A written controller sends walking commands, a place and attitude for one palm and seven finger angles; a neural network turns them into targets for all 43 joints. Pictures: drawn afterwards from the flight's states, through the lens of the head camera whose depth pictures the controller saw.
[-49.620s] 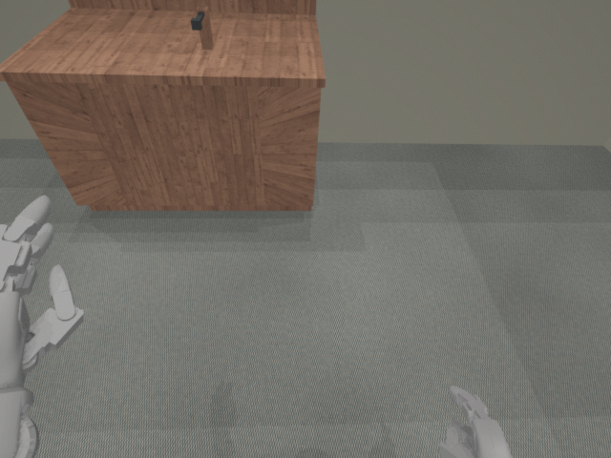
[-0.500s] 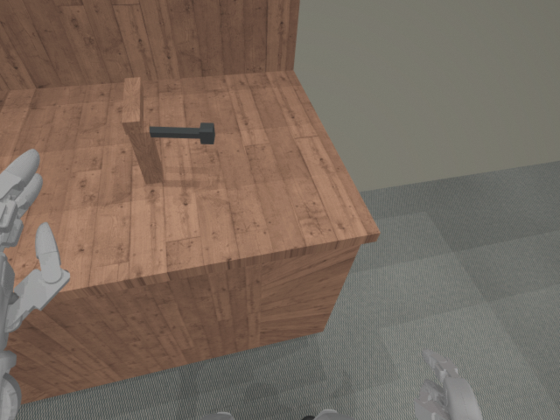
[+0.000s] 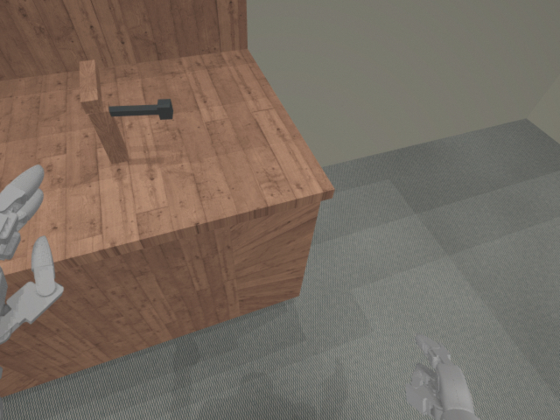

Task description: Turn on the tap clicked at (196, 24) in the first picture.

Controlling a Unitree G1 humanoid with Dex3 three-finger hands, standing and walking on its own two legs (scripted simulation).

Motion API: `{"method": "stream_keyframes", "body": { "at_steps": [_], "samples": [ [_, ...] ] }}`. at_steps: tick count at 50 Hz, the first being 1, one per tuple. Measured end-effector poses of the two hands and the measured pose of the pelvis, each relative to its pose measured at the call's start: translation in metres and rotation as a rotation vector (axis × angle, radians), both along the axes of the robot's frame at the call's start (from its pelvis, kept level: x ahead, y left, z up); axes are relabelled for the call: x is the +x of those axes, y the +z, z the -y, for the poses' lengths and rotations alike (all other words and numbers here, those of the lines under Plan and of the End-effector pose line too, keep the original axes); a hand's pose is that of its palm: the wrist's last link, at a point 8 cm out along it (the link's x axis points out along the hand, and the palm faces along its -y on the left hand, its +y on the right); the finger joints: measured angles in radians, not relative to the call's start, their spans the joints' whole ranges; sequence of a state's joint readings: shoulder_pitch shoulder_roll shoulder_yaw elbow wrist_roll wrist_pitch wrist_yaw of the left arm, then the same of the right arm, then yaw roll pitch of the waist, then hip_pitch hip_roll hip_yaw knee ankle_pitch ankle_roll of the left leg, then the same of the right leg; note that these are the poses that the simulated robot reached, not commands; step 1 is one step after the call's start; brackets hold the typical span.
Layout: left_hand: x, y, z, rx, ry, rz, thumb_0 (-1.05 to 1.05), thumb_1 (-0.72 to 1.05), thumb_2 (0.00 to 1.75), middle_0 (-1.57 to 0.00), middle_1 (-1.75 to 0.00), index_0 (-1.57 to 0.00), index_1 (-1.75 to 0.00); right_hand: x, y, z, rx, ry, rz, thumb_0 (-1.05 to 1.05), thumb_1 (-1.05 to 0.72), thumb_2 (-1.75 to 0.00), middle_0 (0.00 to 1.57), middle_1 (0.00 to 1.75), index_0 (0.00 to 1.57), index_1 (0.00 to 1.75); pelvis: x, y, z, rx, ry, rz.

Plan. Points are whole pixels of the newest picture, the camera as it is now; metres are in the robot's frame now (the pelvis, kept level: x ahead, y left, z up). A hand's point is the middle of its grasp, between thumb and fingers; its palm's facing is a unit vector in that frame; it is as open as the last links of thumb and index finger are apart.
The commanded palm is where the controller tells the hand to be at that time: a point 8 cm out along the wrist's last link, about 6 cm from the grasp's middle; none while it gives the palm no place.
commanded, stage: stop stepping back and stand still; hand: left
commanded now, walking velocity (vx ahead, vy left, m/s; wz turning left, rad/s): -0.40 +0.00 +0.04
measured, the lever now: (165, 109) +0.65 +0.26 +0.05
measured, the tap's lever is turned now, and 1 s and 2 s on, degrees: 77 77 77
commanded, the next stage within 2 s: stand and check the lever's angle in 1.04 s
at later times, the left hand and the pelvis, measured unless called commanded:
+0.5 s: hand out of the picture +0.09 +0.20 +0.16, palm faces +0.37 -0.86 -0.34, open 7.5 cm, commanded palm +0.03 +0.24 +0.18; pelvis -0.13 -0.03 -0.01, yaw -1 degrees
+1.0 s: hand out of the picture +0.04 +0.17 +0.17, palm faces +0.38 -0.85 -0.37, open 7.5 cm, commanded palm -0.01 +0.22 +0.18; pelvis -0.16 -0.06 +0.00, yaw +2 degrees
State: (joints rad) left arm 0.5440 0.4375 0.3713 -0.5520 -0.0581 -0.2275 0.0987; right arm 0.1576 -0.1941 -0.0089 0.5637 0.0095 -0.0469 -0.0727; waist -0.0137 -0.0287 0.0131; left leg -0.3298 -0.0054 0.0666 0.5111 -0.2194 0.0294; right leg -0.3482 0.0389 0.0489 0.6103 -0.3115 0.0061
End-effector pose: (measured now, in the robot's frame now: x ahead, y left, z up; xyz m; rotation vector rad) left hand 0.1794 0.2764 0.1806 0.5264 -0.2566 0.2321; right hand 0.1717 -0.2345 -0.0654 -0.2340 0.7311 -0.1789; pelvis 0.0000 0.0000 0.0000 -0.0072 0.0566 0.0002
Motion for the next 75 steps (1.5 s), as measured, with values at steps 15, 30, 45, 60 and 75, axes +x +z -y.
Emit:
{"method": "stream_keyframes", "body": {
  "at_steps": [15,30,45,60,75],
  "samples": [
    [-0.103,0.004,0.039,-0.037,0.088,0.033,0.02,0.88,0.9,-0.21,-0.3,-0.21,-0.3,-0.119,-0.018,0.046,0.034,-0.023,-0.009,0.01,-0.9,-0.9,0.21,0.3,0.2,0.3,-0.085,-0.004,0.036,0.021,0.003,0.114],
    [-0.143,0.001,0.039,-0.064,0.062,0.079,0.02,0.89,0.9,-0.21,-0.3,-0.21,-0.3,-0.219,-0.015,0.055,0.027,-0.118,0.028,0.01,-0.91,-0.9,0.2,0.3,0.2,0.3,-0.15,-0.006,0.037,0.037,-0.029,0.098],
    [-0.178,-0.017,0.062,-0.114,0.148,-0.013,0.02,0.89,0.9,-0.21,-0.3,-0.21,-0.3,-0.211,-0.042,0.072,0.055,-0.007,-0.108,0.02,-0.91,-0.9,0.21,0.3,0.2,0.3,-0.16,-0.006,0.065,0.007,0.033,0.128],
    [-0.166,0.011,0.039,-0.008,0.221,0.069,0.02,0.89,0.9,-0.21,-0.3,-0.21,-0.3,-0.141,-0.013,0.049,0.075,0.064,0.084,0.01,-0.91,-0.9,0.2,0.3,0.2,0.3,-0.141,-0.006,0.063,0.023,0.059,0.092],
    [-0.135,0.002,0.027,-0.077,0.186,0.02,0.02,0.88,0.9,-0.21,-0.3,-0.21,-0.3,-0.116,-0.008,0.028,0.04,0.082,-0.015,0.01,-0.9,-0.9,0.21,0.3,0.2,0.3,-0.114,0.006,0.044,-0.003,0.052,0.091]
  ]
}}
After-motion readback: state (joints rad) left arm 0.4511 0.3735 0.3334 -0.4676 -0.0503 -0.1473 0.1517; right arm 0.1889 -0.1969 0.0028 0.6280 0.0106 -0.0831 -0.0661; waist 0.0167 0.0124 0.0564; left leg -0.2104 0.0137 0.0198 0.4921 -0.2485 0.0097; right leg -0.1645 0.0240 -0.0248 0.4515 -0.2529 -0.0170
